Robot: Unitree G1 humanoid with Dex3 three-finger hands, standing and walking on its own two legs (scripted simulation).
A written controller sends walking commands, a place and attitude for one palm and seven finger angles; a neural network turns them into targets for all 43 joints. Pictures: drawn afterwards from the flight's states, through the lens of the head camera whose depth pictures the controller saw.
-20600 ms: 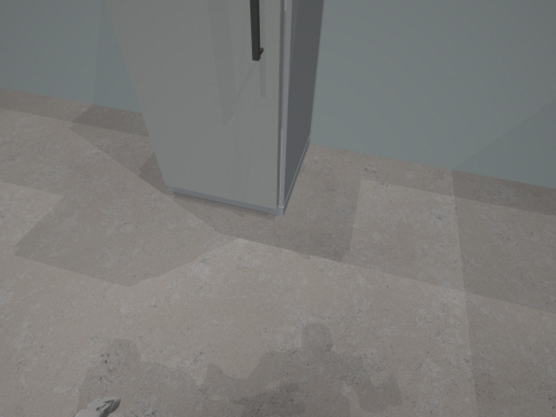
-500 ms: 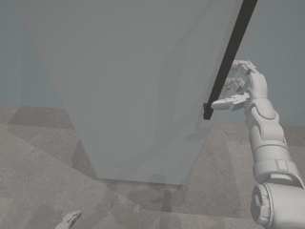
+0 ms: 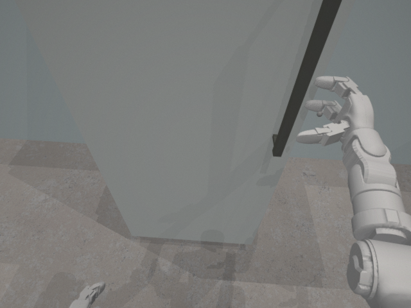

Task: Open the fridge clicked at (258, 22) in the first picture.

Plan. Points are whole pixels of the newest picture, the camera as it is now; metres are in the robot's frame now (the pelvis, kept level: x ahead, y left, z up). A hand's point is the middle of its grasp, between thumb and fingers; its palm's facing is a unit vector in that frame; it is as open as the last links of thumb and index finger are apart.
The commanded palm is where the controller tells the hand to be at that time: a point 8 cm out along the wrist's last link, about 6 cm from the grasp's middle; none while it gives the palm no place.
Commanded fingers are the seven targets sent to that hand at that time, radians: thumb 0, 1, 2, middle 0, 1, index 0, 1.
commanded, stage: move the hooked fingers beside the handle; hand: right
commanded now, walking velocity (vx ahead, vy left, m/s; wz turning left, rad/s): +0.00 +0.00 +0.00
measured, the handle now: (304, 64) +0.49 -0.12 +0.25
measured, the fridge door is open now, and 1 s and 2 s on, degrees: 0 0 0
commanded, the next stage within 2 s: none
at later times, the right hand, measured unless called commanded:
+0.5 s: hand (329, 117) +0.44 -0.18 +0.18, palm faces +0.03 +1.00 +0.00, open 14.0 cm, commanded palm +0.41 -0.23 +0.18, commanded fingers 0.00 0.50 -0.30 0.30 1.20 0.30 1.20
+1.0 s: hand (334, 114) +0.44 -0.19 +0.18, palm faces +0.00 +1.00 +0.00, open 14.0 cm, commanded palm +0.41 -0.24 +0.18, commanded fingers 0.00 0.50 -0.30 0.30 1.20 0.30 1.20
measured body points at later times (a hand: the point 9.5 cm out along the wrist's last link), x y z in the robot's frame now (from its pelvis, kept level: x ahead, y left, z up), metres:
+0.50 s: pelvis +0.01 +0.00 +0.00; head +0.01 +0.01 +0.45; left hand +0.11 +0.26 -0.11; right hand +0.43 -0.23 +0.18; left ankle -0.02 +0.10 -0.74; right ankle +0.03 -0.09 -0.74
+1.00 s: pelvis +0.01 +0.00 +0.00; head +0.02 +0.01 +0.45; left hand +0.10 +0.27 -0.11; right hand +0.43 -0.24 +0.18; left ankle -0.02 +0.10 -0.74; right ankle +0.03 -0.09 -0.74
